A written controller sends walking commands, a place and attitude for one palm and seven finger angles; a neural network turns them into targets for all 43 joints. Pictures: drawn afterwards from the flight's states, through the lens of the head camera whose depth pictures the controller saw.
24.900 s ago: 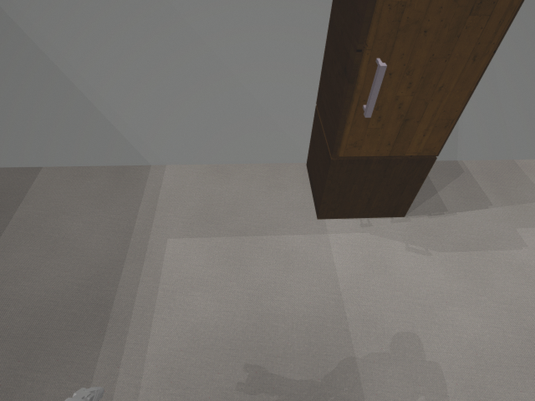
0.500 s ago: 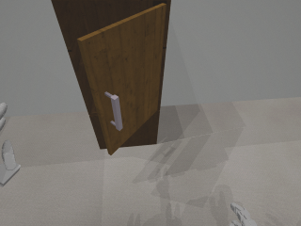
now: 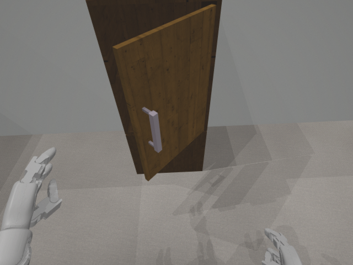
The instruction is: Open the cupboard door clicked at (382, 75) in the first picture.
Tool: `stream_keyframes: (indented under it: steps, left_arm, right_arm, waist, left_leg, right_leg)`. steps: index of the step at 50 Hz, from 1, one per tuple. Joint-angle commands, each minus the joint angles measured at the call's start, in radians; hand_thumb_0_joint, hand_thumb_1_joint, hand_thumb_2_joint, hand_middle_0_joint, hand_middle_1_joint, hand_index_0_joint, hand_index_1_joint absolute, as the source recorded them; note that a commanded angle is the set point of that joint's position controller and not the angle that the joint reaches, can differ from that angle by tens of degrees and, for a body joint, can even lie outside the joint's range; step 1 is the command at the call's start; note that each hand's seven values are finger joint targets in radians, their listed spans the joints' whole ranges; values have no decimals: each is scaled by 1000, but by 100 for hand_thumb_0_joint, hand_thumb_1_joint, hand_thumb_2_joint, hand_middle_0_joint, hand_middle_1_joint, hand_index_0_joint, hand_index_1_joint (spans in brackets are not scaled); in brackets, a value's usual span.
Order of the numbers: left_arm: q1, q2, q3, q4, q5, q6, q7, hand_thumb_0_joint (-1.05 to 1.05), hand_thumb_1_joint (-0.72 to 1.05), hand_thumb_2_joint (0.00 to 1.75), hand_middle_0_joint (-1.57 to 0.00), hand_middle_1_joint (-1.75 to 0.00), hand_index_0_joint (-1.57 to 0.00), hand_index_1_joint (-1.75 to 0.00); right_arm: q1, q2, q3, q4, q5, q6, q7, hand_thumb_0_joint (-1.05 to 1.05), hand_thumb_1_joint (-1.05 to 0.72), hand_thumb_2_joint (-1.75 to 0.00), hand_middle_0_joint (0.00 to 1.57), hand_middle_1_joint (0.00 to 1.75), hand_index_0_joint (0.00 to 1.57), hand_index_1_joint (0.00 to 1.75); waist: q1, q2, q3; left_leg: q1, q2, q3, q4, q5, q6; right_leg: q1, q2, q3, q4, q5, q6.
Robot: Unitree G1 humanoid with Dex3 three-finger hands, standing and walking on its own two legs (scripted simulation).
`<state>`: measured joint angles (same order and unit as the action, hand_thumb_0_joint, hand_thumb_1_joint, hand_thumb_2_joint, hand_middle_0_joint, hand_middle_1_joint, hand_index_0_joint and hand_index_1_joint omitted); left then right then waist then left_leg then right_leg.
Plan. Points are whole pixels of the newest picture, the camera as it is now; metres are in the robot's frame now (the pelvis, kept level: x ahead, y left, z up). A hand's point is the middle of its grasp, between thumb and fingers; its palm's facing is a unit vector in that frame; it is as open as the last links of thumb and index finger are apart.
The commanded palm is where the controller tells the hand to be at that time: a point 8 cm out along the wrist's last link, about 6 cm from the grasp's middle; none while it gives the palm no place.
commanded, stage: let the arm hang, fingers relaxed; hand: left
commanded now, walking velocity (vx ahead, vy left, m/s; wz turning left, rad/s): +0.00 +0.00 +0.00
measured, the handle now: (152, 130) +0.53 +0.13 -0.04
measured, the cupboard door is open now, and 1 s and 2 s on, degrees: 46 46 46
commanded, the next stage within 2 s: look to check the result in 1.02 s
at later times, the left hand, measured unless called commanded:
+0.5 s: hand out of the picture -0.09 +0.17 -0.16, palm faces +0.05 -0.98 -0.18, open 7.3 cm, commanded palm none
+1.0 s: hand out of the picture -0.01 +0.15 -0.17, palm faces +0.04 -0.99 -0.16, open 7.4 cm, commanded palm none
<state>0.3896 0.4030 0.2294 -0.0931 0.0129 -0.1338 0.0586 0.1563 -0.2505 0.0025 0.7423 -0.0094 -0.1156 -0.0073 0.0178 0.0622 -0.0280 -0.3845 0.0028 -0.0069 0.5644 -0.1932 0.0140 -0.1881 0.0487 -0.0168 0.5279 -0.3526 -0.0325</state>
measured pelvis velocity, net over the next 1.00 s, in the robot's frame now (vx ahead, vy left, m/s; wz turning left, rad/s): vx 0.00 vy -0.01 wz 0.00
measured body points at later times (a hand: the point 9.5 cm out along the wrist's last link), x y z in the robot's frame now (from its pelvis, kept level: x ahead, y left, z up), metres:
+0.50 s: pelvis +0.00 +0.00 +0.01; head +0.02 +0.01 +0.46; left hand -0.09 +0.23 -0.15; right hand -0.02 -0.22 -0.15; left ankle +0.06 +0.11 -0.73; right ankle -0.05 -0.10 -0.73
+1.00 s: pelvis +0.00 -0.01 +0.01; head +0.00 -0.01 +0.46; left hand -0.01 +0.20 -0.16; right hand -0.03 -0.21 -0.16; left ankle +0.06 +0.11 -0.73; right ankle -0.05 -0.10 -0.73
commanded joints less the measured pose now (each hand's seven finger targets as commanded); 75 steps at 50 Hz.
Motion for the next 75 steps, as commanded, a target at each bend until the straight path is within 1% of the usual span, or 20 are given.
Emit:
stream_keyframes:
  steps: [1, 2, 3, 4, 7, 8, 10, 11, 12, 13, 14, 15, 22, 31, 34, 46, 50, 59, 67, 75]
  left_arm:
    - [-52, -21, -136, 439, 22, 121, -59, 0, 90, 90, -20, -30, -20, -30]
    - [-84, -12, -139, 504, 22, 120, -58, 0, 90, 90, -20, -30, -20, -30]
    - [-114, -4, -142, 570, 20, 121, -55, 0, 90, 90, -20, -30, -20, -30]
    - [-133, -3, -149, 639, 18, 124, -50, 0, 90, 90, -20, -30, -20, -30]
    - [-137, -33, -177, 822, 7, 138, -37, 0, 90, 90, -20, -30, -20, -30]
    - [-128, -38, -184, 879, 4, 139, -35, 0, 90, 90, -20, -30, -20, -30]
    - [-104, -42, -189, 974, 1, 136, -35, 0, 90, 90, -20, -30, -20, -30]
    - [-95, -61, -193, 1016, -2, 135, -35, 0, 90, 90, -20, -30, -20, -30]
    - [-80, -79, -189, 1051, -4, 135, -34, 0, 90, 90, -20, -30, -20, -30]
    - [-67, -80, -193, 1083, -6, 134, -35, 0, 90, 90, -20, -30, -20, -30]
    - [-56, -87, -196, 1111, -6, 133, -36, 0, 90, 90, -20, -30, -20, -30]
    - [-44, -95, -196, 1134, -5, 132, -35, 0, 90, 90, -20, -30, -20, -30]
    - [16, -152, -213, 1227, -7, 134, -29, 0, 90, 90, -20, -30, -20, -30]
    - [54, -184, -215, 1246, -6, 136, -18, 0, 90, 90, -20, -30, -20, -30]
    - [48, -187, -213, 1240, -5, 133, -16, 0, 90, 90, -20, -30, -20, -30]
    - [21, -195, -204, 1222, -6, 128, -13, 0, 90, 90, -20, -30, -20, -30]
    - [23, -197, -204, 1223, -7, 125, -13, 0, 90, 90, -20, -30, -20, -30]
    - [26, -199, -206, 1231, -10, 123, -14, 0, 90, 90, -20, -30, -20, -30]
    - [38, -197, -209, 1236, -10, 121, -12, 0, 90, 90, -20, -30, -20, -30]
    - [41, -197, -209, 1235, -9, 120, -9, 0, 90, 90, -20, -30, -20, -30]
  right_arm:
    - [-5, -169, -48, -1, -13, 51, -1, 0, -90, -90, 20, 30, 20, 30]
    - [-19, -171, -47, 13, -16, 61, -2, 0, -90, -90, 20, 30, 20, 30]
    - [-24, -170, -47, 26, -19, 71, -3, 0, -90, -90, 20, 30, 20, 30]
    - [-26, -166, -45, 49, -22, 81, -4, 0, -90, -90, 20, 30, 20, 30]
    - [-22, -116, -23, 114, -25, 107, -8, 0, -90, -90, 20, 30, 20, 30]
    - [-13, -101, -16, 138, -22, 111, -11, 0, -90, -90, 20, 30, 20, 30]
    - [-1, -90, -13, 178, -16, 116, -18, 0, -90, -90, 20, 30, 20, 30]
    - [15, -78, -12, 201, -15, 116, -21, 0, -90, -90, 20, 30, 20, 30]
    - [31, -65, -14, 221, -16, 118, -25, 0, -90, -90, 20, 30, 20, 30]
    - [41, -60, -12, 240, -14, 119, -28, 0, -90, -90, 20, 30, 20, 30]
    - [57, -56, -12, 256, -12, 119, -30, 0, -90, -90, 20, 30, 20, 30]
    - [77, -59, -14, 266, -10, 120, -34, 0, -90, -90, 20, 30, 20, 30]
    - [162, -29, -18, 331, -8, 126, -41, 0, -90, -90, 20, 30, 20, 30]
    - [203, 15, -20, 366, -13, 131, -37, 0, -90, -90, 20, 30, 20, 30]
    - [209, 29, -18, 374, -13, 127, -36, 0, -90, -90, 20, 30, 20, 30]
    - [224, 56, -17, 379, -15, 120, -37, 0, -90, -90, 20, 30, 20, 30]
    - [225, 53, -17, 373, -13, 120, -39, 0, -90, -90, 20, 30, 20, 30]
    - [218, 45, -16, 377, -11, 120, -43, 0, -90, -90, 20, 30, 20, 30]
    - [205, 40, -16, 378, -9, 120, -44, 0, -90, -90, 20, 30, 20, 30]
    - [187, 37, -15, 380, -8, 121, -46, 0, -90, -90, 20, 30, 20, 30]
  waist:
    - [-16, -255, -36]
    - [-19, -284, -29]
    - [-23, -285, -22]
    - [-25, -242, -26]
    - [-18, -22, 3]
    - [-17, 24, 11]
    - [-14, 48, 9]
    - [-18, 71, 9]
    - [-18, 124, 11]
    - [-17, 134, 17]
    - [-19, 129, 16]
    - [-19, 82, 18]
    - [-25, -32, 84]
    - [-22, -81, 147]
    - [-19, -93, 154]
    - [-22, -32, 154]
    - [-21, -50, 144]
    - [-25, -42, 131]
    - [-22, -72, 121]
    - [-20, -61, 125]
  left_leg:
    - [79, 101, -130, -9, 209, 60]
    - [94, 85, -119, -4, 198, 54]
    - [111, 72, -109, -6, 209, 48]
    - [136, 69, -104, -21, 223, 42]
    - [153, 75, -117, -102, 212, 35]
    - [145, 79, -124, -128, 181, 36]
    - [169, 75, -120, -134, 158, 30]
    - [182, 76, -116, -142, 144, 27]
    - [181, 80, -119, -155, 114, 28]
    - [180, 80, -121, -162, 105, 29]
    - [187, 82, -123, -170, 95, 28]
    - [202, 87, -123, -167, 95, 29]
    - [192, 91, -128, -208, 11, 35]
    - [156, 83, -119, -234, -74, 35]
    - [151, 78, -109, -225, -34, 35]
    - [162, 75, -90, -207, 25, 28]
    - [176, 73, -82, -188, 55, 25]
    - [212, 79, -82, -178, 113, 26]
    - [229, 81, -75, -162, 155, 25]
    - [237, 82, -67, -154, 182, 23]
  right_leg:
    - [-82, -117, 70, -37, 180, -23]
    - [-89, -133, 95, -58, 201, -31]
    - [-82, -147, 107, -71, 241, -37]
    - [-72, -152, 108, -72, 261, -37]
    - [-25, -132, 106, -93, 203, -21]
    - [-7, -128, 103, -111, 171, -18]
    - [12, -131, 109, -154, 164, -22]
    - [11, -135, 108, -168, 159, -25]
    - [17, -134, 105, -180, 145, -29]
    - [23, -131, 104, -188, 147, -31]
    - [25, -129, 99, -194, 144, -32]
    - [24, -127, 89, -205, 139, -30]
    - [-14, -122, 73, -220, 79, -28]
    - [-66, -116, 76, -206, 9, -26]
    - [-64, -121, 78, -203, 32, -26]
    - [-61, -124, 86, -207, 69, -28]
    - [-53, -126, 89, -221, 82, -29]
    - [-40, -127, 93, -225, 132, -29]
    - [-23, -131, 88, -226, 185, -25]
    - [-12, -132, 86, -228, 242, -19]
